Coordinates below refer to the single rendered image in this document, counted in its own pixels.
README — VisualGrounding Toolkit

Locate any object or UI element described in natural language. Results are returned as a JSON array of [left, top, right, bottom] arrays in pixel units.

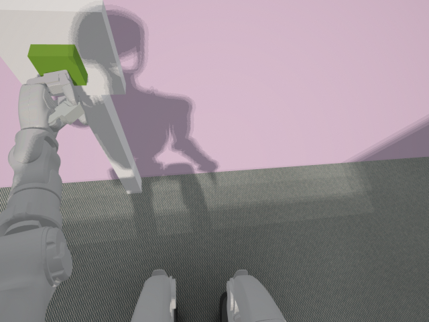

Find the robot left upper arm
[[0, 226, 72, 322]]

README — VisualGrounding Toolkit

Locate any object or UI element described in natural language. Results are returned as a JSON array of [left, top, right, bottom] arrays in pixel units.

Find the panel
[[0, 0, 141, 194]]

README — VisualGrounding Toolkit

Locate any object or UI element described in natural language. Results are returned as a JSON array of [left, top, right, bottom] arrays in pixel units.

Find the robot left forearm
[[0, 128, 62, 237]]

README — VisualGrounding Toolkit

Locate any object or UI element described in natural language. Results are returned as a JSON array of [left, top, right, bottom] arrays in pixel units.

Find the left robot hand
[[18, 70, 88, 138]]

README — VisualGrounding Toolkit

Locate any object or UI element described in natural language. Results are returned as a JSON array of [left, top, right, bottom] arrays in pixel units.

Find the robot thigh
[[131, 275, 176, 322], [227, 275, 286, 322]]

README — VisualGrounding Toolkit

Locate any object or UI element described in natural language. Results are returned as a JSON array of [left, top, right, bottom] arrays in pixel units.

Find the left robot thigh
[[131, 275, 176, 322]]

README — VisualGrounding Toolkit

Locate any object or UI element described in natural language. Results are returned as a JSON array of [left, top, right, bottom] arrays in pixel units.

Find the right robot thigh
[[227, 275, 286, 322]]

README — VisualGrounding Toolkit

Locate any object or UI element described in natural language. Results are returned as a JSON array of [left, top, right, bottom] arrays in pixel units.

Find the button
[[27, 44, 88, 86]]

